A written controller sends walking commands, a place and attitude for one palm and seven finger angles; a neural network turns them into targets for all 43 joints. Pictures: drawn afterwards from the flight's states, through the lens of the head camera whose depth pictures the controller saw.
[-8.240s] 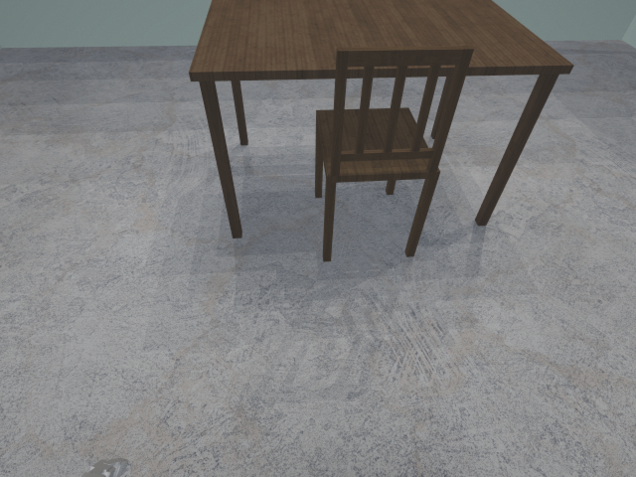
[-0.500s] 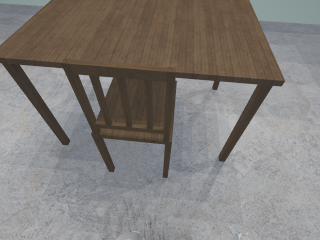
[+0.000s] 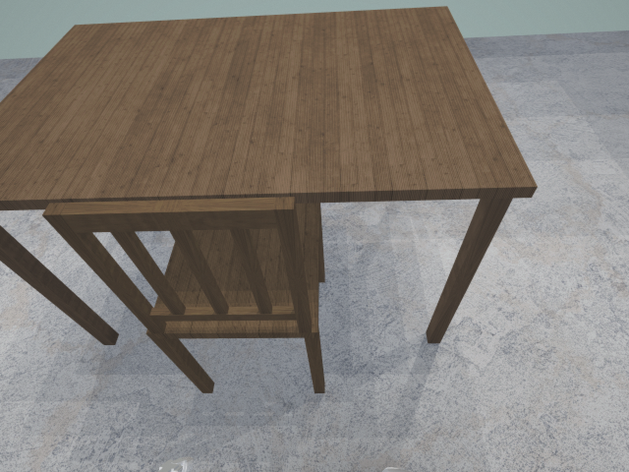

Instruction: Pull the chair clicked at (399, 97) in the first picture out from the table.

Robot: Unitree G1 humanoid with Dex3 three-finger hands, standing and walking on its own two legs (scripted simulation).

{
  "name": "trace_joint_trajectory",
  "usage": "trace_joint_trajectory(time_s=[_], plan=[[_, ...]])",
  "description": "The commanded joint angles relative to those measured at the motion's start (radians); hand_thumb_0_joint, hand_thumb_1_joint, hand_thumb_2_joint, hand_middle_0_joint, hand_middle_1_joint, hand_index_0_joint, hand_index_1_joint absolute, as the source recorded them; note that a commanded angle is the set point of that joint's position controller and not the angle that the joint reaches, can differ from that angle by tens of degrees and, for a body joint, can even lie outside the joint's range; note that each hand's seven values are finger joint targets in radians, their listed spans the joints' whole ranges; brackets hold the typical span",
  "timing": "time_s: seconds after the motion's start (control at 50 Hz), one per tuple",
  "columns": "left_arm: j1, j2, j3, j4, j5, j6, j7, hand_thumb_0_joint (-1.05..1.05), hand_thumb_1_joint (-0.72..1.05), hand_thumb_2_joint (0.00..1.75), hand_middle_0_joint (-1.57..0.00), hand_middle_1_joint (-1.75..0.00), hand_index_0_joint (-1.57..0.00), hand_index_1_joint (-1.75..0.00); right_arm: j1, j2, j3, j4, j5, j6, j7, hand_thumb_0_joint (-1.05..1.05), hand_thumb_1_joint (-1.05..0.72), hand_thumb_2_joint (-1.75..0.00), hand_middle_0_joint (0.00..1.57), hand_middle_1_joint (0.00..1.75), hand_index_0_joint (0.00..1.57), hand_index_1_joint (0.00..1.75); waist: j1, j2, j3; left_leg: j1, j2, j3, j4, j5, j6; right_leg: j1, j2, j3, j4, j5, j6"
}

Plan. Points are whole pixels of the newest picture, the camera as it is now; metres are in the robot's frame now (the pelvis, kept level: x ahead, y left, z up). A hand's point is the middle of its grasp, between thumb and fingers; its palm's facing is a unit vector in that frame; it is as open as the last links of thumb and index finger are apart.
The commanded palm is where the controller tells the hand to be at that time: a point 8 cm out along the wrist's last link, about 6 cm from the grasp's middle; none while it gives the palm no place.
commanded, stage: come to a stop and stand still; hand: left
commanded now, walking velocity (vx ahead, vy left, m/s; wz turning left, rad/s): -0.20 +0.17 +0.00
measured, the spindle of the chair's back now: (203, 274) +0.44 +0.22 -0.09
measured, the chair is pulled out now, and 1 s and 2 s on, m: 0.00 0.00 0.00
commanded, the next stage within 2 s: look again from close up in 0.70 s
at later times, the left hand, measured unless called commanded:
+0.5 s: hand out of the picture -0.04 +0.28 -0.16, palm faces +0.02 -0.96 -0.29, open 7.4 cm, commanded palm none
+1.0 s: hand out of the picture -0.04 +0.25 -0.17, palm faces +0.00 -0.98 -0.18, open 7.3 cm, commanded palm none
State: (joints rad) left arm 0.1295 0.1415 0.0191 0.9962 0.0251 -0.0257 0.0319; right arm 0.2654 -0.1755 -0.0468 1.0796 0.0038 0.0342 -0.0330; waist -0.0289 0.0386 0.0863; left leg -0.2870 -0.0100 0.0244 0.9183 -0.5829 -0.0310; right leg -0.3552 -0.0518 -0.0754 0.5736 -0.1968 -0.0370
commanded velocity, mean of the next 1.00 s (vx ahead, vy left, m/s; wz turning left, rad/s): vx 0.07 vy -0.05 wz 0.00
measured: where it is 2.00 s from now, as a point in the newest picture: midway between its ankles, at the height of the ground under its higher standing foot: outside the picture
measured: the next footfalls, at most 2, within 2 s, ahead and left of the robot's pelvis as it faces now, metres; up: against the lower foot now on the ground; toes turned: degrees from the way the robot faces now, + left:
left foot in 0.28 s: -0.02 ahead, +0.17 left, +0.00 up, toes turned +2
right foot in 0.54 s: -0.03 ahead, +0.00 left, +0.00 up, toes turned -3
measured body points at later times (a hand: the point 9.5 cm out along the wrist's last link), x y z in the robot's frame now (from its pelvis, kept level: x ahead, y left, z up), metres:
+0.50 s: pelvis -0.06 +0.07 +0.00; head -0.11 +0.04 +0.44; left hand -0.04 +0.33 -0.13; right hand -0.03 -0.16 -0.17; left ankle -0.06 +0.17 -0.73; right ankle -0.06 +0.00 -0.71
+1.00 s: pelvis -0.04 +0.09 +0.01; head -0.04 +0.08 +0.46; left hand -0.04 +0.31 -0.15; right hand -0.05 -0.13 -0.16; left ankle -0.07 +0.19 -0.73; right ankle -0.07 +0.01 -0.73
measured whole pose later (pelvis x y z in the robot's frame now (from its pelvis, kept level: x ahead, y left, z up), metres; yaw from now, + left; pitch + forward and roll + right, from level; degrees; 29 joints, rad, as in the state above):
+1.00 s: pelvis -0.04 +0.09 +0.01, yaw -2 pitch +0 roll +0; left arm 0.32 0.14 0.01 1.07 0.02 -0.01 0.02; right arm 0.32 -0.14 0.02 1.07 -0.02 -0.02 -0.04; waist 0.01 0.01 0.00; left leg -0.17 0.00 0.06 0.49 -0.31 0.02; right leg -0.19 0.04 -0.04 0.49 -0.30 -0.06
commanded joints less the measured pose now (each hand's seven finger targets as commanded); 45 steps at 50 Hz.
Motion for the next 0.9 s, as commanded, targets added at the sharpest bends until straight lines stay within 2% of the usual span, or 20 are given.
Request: trace_joint_trajectory(time_s=[0.0,0.16,0.18,0.22,0.26,0.28,0.3,0.36,0.46,0.48,0.52,0.54,0.56,0.62,0.7,0.74,0.78,0.82,0.84,0.88], plan=[[0.097,0.219,0.063,-0.027,0.0,0.023,0.026,0.0,0.9,0.9,-0.2,-0.3,-0.2,-0.3,0.061,-0.053,-0.028,-0.053,-0.008,0.016,0.002,0.0,-0.9,-0.9,0.2,0.3,0.2,0.3,0.04,-0.146,-0.176,-0.097,0.018,-0.056,0.21,0.043,-0.019,0.184,-0.306,0.223,-0.168,0.78,-0.177],[0.051,0.22,0.078,-0.062,0.018,0.049,0.017,0.0,0.9,0.9,-0.2,-0.3,-0.2,-0.3,0.091,-0.033,-0.021,-0.075,-0.015,0.006,0.024,0.0,-0.9,-0.9,0.2,0.3,0.2,0.3,0.041,-0.267,-0.142,0.006,0.022,0.011,-0.111,0.128,-0.005,0.048,-0.219,0.235,-0.314,-0.095,-0.107],[0.048,0.275,0.065,-0.099,0.018,0.035,0.054,0.0,0.9,0.9,-0.2,-0.3,-0.2,-0.3,0.159,-0.115,-0.039,-0.145,-0.007,-0.021,0.027,0.0,-0.9,-0.9,0.2,0.3,0.2,0.3,-0.035,-0.205,-0.329,-0.021,-0.021,0.08,-0.16,0.059,-0.02,0.305,-0.25,0.286,-0.155,0.361,-0.097],[0.071,0.205,0.052,-0.102,0.002,0.05,0.041,0.0,0.9,0.9,-0.2,-0.3,-0.2,-0.3,0.126,-0.074,-0.016,-0.166,-0.015,-0.033,0.02,0.0,-0.9,-0.9,0.2,0.3,0.2,0.3,-0.014,-0.024,-0.262,0.12,0.001,0.049,-0.534,0.222,0.02,0.082,-0.132,0.152,-0.044,-0.128,-0.043],[0.107,0.107,0.019,-0.101,-0.016,0.073,0.016,0.0,0.9,0.9,-0.2,-0.3,-0.2,-0.3,0.076,-0.168,-0.018,-0.215,-0.043,-0.036,0.011,0.0,-0.9,-0.9,0.2,0.3,0.2,0.3,0.003,0.354,-0.045,-0.048,0.241,-0.262,-0.706,0.158,0.104,-0.113,0.053,-0.011,0.202,-0.307,0.063],[0.117,0.117,0.032,-0.105,-0.011,0.077,0.01,0.0,0.9,0.9,-0.2,-0.3,-0.2,-0.3,0.01,-0.189,-0.019,-0.242,-0.05,-0.027,0.004,0.0,-0.9,-0.9,0.2,0.3,0.2,0.3,0.033,0.235,0.043,-0.166,0.292,-0.275,-0.741,0.101,0.171,-0.092,0.053,0.047,0.283,-0.251,0.038],[0.116,0.12,0.037,-0.092,-0.003,0.076,0.0,0.0,0.9,0.9,-0.2,-0.3,-0.2,-0.3,-0.042,-0.185,-0.014,-0.248,-0.049,-0.028,0.008,0.0,-0.9,-0.9,0.2,0.3,0.2,0.3,0.046,0.132,0.077,-0.229,0.266,-0.249,-0.748,-0.01,0.175,-0.049,0.044,0.052,0.325,-0.21,0.02],[0.173,0.124,0.036,-0.093,0.012,0.073,-0.019,0.0,0.9,0.9,-0.2,-0.3,-0.2,-0.3,-0.066,-0.19,-0.01,-0.244,-0.047,-0.026,0.02,0.0,-0.9,-0.9,0.2,0.3,0.2,0.3,0.065,0.104,0.19,-0.359,0.273,-0.263,-0.774,-0.146,0.197,-0.048,0.048,0.068,0.469,-0.172,0.017],[0.276,0.097,0.031,-0.084,0.01,0.043,-0.028,0.0,0.9,0.9,-0.2,-0.3,-0.2,-0.3,0.024,-0.203,-0.011,-0.221,-0.051,-0.032,0.009,0.0,-0.9,-0.9,0.2,0.3,0.2,0.3,0.05,-0.013,0.145,-0.247,0.255,-0.253,-0.672,-0.122,0.184,0.085,0.08,0.026,0.053,-0.213,-0.002],[0.313,0.097,0.031,-0.079,0.012,0.036,-0.027,0.0,0.9,0.9,-0.2,-0.3,-0.2,-0.3,0.041,-0.194,-0.009,-0.219,-0.047,-0.032,0.007,0.0,-0.9,-0.9,0.2,0.3,0.2,0.3,0.055,-0.043,0.105,-0.224,0.226,-0.229,-0.614,-0.099,0.168,0.131,0.074,0.066,-0.061,-0.201,-0.014],[0.351,0.148,0.035,-0.079,0.018,0.018,-0.019,0.0,0.9,0.9,-0.2,-0.3,-0.2,-0.3,0.045,-0.117,0.008,-0.23,-0.027,-0.037,0.005,0.0,-0.9,-0.9,0.2,0.3,0.2,0.3,0.048,-0.24,0.053,-0.255,0.038,-0.041,-0.311,0.031,0.09,0.143,-0.112,0.433,-0.3,-0.385,-0.121],[0.335,0.183,0.039,-0.081,0.006,0.014,-0.015,0.0,0.9,0.9,-0.2,-0.3,-0.2,-0.3,0.044,-0.095,0.011,-0.23,-0.024,-0.033,0.007,0.0,-0.9,-0.9,0.2,0.3,0.2,0.3,0.027,-0.214,0.008,-0.189,-0.017,0.029,-0.148,0.093,0.06,0.101,-0.229,0.543,-0.412,-0.445,-0.203],[0.299,0.17,0.042,-0.083,0.003,0.004,-0.009,0.0,0.9,0.9,-0.2,-0.3,-0.2,-0.3,0.033,-0.103,0.009,-0.22,-0.026,-0.033,0.012,0.0,-0.9,-0.9,0.2,0.3,0.2,0.3,0.025,-0.175,-0.024,-0.195,0.002,-0.01,-0.013,0.086,0.06,0.103,-0.221,0.556,-0.44,-0.415,-0.235],[0.242,0.13,0.034,-0.073,0.001,-0.018,0.001,0.0,0.9,0.9,-0.2,-0.3,-0.2,-0.3,0.061,-0.098,0.004,-0.181,-0.027,-0.041,0.02,0.0,-0.9,-0.9,0.2,0.3,0.2,0.3,-0.006,-0.126,-0.071,-0.22,0.029,-0.022,0.079,0.159,0.051,0.182,-0.173,0.399,-0.357,-0.048,-0.238],[0.251,0.152,0.035,-0.041,0.007,-0.015,-0.002,0.0,0.9,0.9,-0.2,-0.3,-0.2,-0.3,0.05,-0.042,0.021,-0.155,-0.02,-0.052,0.021,0.0,-0.9,-0.9,0.2,0.3,0.2,0.3,0.019,-0.108,-0.09,-0.072,0.019,0.037,-0.251,0.144,0.048,0.195,-0.145,0.294,-0.304,0.011,-0.207],[0.254,0.151,0.031,-0.014,-0.002,-0.006,-0.009,0.0,0.9,0.9,-0.2,-0.3,-0.2,-0.3,0.09,-0.018,0.03,-0.109,-0.021,-0.062,0.013,0.0,-0.9,-0.9,0.2,0.3,0.2,0.3,0.015,-0.106,-0.074,0.077,-0.014,0.078,-0.451,0.263,0.043,0.135,-0.086,0.231,-0.255,-0.066,-0.145],[0.254,0.108,0.019,0.005,-0.009,-0.002,-0.014,0.0,0.9,0.9,-0.2,-0.3,-0.2,-0.3,0.129,-0.041,0.035,-0.077,-0.019,-0.077,0.002,0.0,-0.9,-0.9,0.2,0.3,0.2,0.3,0.007,-0.029,-0.056,0.174,0.043,0.004,-0.579,0.33,0.057,0.069,-0.033,0.192,-0.167,-0.108,-0.075],[0.267,0.059,0.007,0.002,-0.009,-0.001,-0.021,0.0,0.9,0.9,-0.2,-0.3,-0.2,-0.3,0.121,-0.116,0.024,-0.075,-0.025,-0.08,-0.008,0.0,-0.9,-0.9,0.2,0.3,0.2,0.3,0.028,0.102,-0.052,0.139,0.235,-0.199,-0.625,0.382,0.136,0.036,0.039,0.087,-0.083,-0.13,-0.023],[0.267,0.054,0.007,-0.002,-0.004,-0.001,-0.019,0.0,0.9,0.9,-0.2,-0.3,-0.2,-0.3,0.1,-0.13,0.018,-0.083,-0.026,-0.072,-0.013,0.0,-0.9,-0.9,0.2,0.3,0.2,0.3,0.041,0.041,-0.032,0.065,0.26,-0.199,-0.618,0.367,0.158,0.081,0.042,0.065,-0.093,-0.124,-0.014],[0.243,0.059,0.001,0.022,-0.001,0.008,-0.017,0.0,0.9,0.9,-0.2,-0.3,-0.2,-0.3,0.053,-0.096,0.034,-0.069,-0.024,-0.073,-0.013,0.0,-0.9,-0.9,0.2,0.3,0.2,0.3,0.049,0.13,0.041,-0.01,0.194,-0.17,-0.642,0.331,0.135,0.119,0.027,0.086,-0.105,-0.086,-0.019]])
